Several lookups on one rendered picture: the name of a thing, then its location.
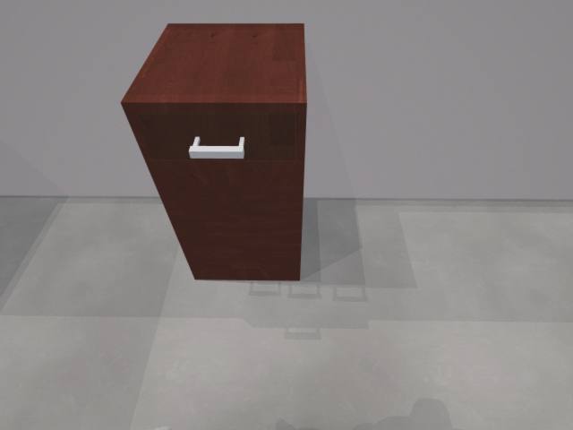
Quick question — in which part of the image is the handle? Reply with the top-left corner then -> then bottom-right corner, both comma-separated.
189,137 -> 244,159

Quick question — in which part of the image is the drawer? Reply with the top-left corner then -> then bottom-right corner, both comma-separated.
136,112 -> 295,160

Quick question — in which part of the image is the cabinet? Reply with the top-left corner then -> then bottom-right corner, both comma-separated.
121,23 -> 307,281

